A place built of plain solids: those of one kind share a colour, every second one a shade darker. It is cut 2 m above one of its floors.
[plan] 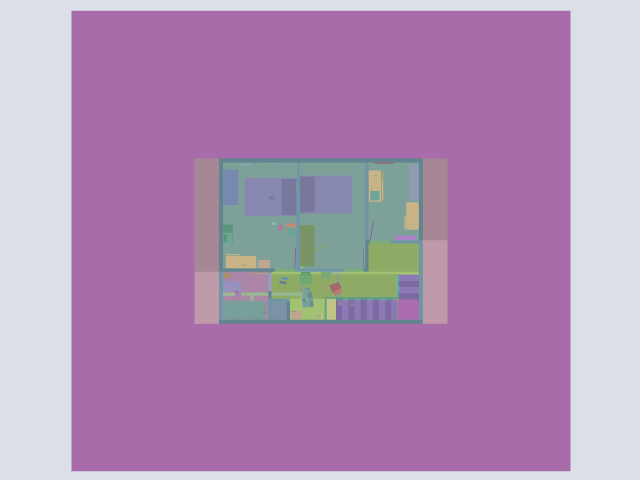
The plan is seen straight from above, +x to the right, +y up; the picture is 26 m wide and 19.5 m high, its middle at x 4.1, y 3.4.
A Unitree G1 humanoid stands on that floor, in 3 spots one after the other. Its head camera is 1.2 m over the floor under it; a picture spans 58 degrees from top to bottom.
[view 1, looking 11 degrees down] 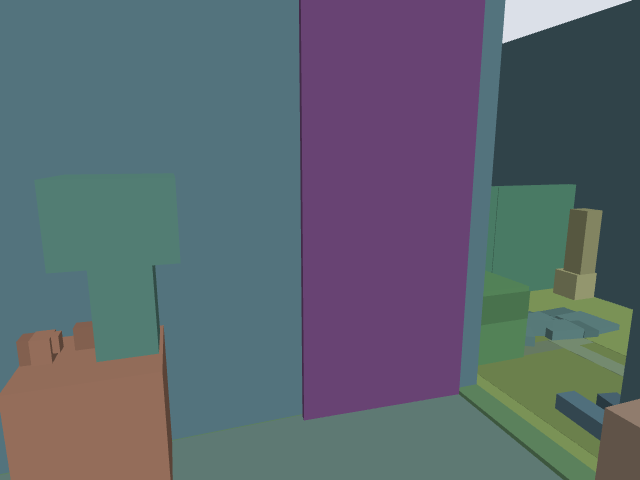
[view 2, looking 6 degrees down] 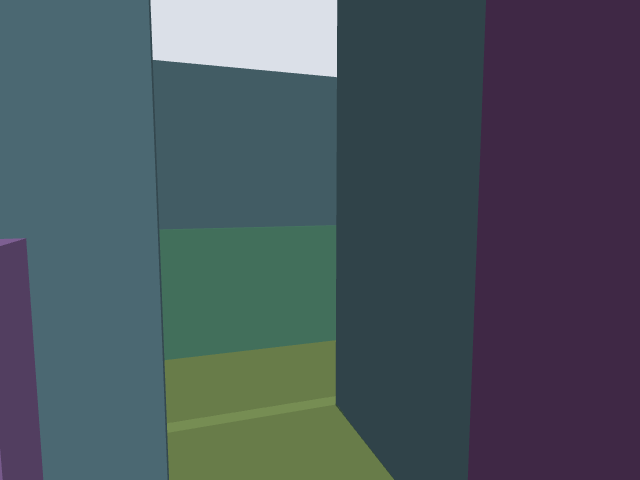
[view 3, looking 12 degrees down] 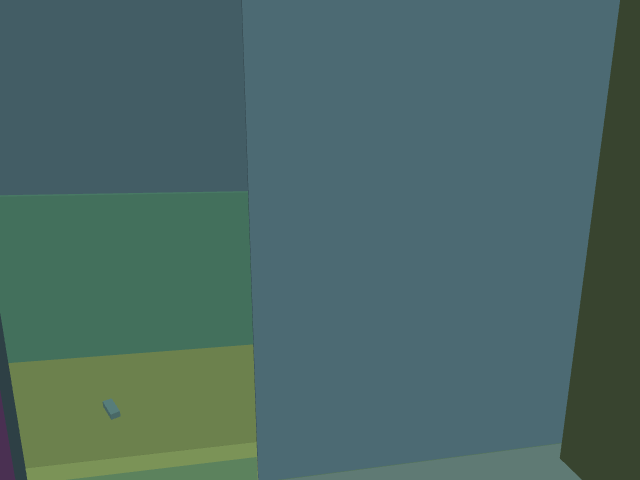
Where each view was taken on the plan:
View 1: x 1.38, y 3.58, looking -19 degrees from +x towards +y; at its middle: leaf_bedroom_door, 1.85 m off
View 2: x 6.92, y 4.33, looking -109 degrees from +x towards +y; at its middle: stair_guard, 3.44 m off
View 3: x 5.08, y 3.62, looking -100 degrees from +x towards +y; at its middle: wall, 1.44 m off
